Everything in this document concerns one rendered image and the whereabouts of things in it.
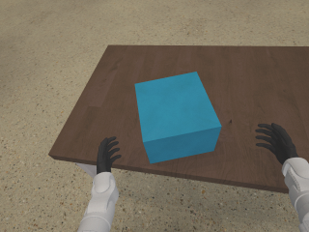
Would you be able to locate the carton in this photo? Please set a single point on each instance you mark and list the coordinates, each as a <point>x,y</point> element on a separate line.
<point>176,116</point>

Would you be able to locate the table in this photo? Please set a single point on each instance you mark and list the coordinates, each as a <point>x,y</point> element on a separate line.
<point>247,85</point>

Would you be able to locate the robot right upper arm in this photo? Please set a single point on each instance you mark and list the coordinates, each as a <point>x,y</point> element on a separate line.
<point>304,226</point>

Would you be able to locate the left robot forearm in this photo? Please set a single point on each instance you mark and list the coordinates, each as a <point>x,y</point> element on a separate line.
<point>100,210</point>

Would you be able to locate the robot left hand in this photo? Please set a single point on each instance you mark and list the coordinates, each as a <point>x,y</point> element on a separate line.
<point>104,160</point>

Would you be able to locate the robot right hand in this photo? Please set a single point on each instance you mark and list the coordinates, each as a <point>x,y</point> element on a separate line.
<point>281,145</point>

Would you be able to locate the right robot forearm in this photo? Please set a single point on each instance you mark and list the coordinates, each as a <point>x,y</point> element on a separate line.
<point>296,173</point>

